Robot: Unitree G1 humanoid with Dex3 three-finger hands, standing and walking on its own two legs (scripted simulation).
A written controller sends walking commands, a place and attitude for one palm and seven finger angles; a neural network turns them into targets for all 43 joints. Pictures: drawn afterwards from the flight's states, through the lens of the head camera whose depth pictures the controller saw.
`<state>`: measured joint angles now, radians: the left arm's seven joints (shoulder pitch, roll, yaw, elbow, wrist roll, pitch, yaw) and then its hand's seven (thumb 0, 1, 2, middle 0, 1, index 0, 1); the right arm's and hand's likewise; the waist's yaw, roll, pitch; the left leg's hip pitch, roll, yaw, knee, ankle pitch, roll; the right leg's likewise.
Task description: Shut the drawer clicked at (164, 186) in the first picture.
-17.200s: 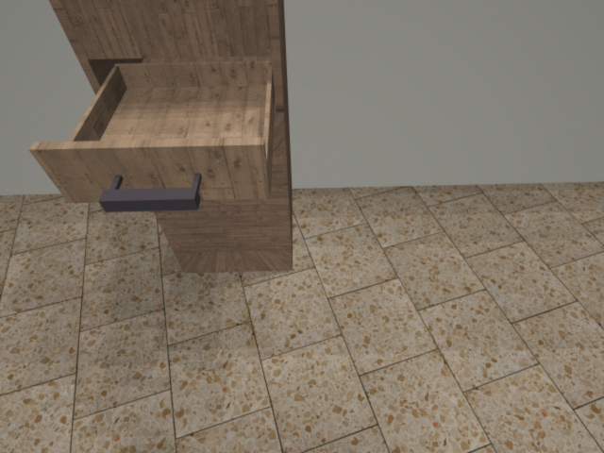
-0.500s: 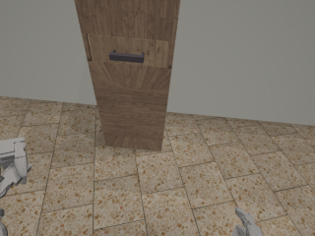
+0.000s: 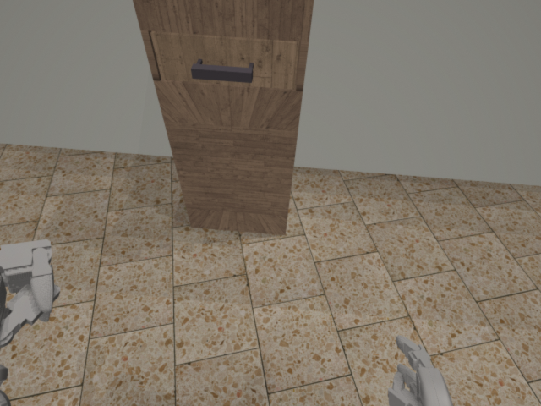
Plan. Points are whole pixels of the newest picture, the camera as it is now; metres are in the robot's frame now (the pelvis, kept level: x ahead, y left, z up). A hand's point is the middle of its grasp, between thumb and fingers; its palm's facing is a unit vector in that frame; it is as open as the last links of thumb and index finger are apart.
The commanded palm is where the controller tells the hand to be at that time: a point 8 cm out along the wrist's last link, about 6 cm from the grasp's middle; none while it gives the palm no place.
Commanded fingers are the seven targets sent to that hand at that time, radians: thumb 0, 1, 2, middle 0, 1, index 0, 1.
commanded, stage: stop stepping back and stand still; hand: left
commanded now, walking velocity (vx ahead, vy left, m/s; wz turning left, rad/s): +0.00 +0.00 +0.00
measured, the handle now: (223, 68) +0.90 +0.17 +0.03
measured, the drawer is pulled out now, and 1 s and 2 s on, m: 0.00 0.00 0.00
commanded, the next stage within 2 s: let the arm hang, fingers relaxed in 0.20 s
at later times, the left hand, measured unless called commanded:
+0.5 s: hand out of the picture +0.13 +0.23 -0.11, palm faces +0.00 -0.94 -0.35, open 3.1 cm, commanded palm none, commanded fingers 0.00 0.90 0.90 -0.96 -1.12 -0.96 -1.12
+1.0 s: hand out of the picture -0.03 +0.23 -0.16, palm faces +0.03 -0.94 -0.33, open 6.5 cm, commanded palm none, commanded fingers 0.00 0.90 0.90 -0.20 -0.30 -0.20 -0.30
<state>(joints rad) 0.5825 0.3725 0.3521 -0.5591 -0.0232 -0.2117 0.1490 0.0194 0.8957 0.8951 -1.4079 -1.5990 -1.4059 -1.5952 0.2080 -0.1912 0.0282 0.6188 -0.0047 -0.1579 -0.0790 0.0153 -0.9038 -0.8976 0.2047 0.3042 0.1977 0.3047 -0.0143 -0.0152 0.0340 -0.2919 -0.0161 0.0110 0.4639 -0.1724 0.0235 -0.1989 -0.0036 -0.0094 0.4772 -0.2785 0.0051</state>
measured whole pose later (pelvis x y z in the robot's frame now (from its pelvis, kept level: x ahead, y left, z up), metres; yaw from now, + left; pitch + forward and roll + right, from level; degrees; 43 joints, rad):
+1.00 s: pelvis -0.01 -0.01 +0.00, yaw +2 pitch -2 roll +0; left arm 0.28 0.28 0.02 1.14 0.01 0.02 0.01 0.01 0.91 0.89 -0.36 -0.48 -0.35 -0.47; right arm 0.23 -0.24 -0.02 1.11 -0.02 0.02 -0.01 0.01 -0.91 -0.90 0.20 0.30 0.20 0.30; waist 0.00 0.04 0.06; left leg -0.26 -0.02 -0.02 0.42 -0.14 0.02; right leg -0.15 0.00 -0.04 0.43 -0.25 -0.01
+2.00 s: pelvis +0.03 -0.02 +0.01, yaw +1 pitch -2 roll +0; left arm 0.17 0.25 0.02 1.14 0.01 0.00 0.02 0.01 0.91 0.89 -0.20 -0.30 -0.20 -0.30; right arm 0.14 -0.26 -0.01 1.14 -0.02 0.01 -0.02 0.01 -0.91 -0.90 0.20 0.30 0.20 0.30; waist 0.00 0.02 0.06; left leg -0.17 0.01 -0.01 0.35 -0.16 -0.01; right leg -0.06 0.02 -0.03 0.33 -0.25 -0.03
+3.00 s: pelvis +0.03 -0.03 +0.01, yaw +0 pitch -2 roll +0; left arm 0.16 0.27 0.02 1.14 0.01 -0.01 0.02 0.01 0.91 0.89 -0.20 -0.30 -0.20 -0.30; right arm 0.14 -0.28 -0.01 1.14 -0.02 0.00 -0.02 0.01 -0.91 -0.90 0.20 0.30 0.20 0.30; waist -0.01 0.01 0.06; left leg -0.14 0.01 -0.01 0.33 -0.15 -0.02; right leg -0.03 0.03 -0.03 0.30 -0.24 -0.03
